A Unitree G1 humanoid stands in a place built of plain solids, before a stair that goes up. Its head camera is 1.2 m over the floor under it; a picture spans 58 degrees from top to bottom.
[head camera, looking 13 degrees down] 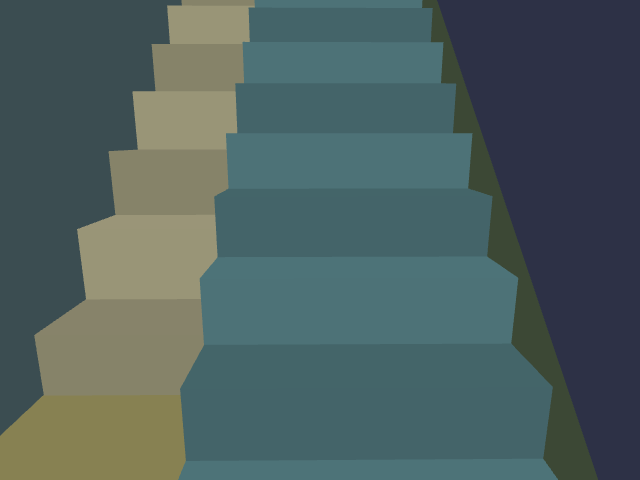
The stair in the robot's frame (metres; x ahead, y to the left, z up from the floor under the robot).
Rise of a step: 0.20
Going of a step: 0.23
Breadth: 0.91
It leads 1 degrees to the left of straight ahead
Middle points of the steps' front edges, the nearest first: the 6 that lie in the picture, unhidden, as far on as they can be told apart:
0.94 -0.12 0.61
1.18 -0.11 0.82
1.41 -0.11 1.02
1.64 -0.11 1.23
1.87 -0.11 1.43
2.11 -0.10 1.63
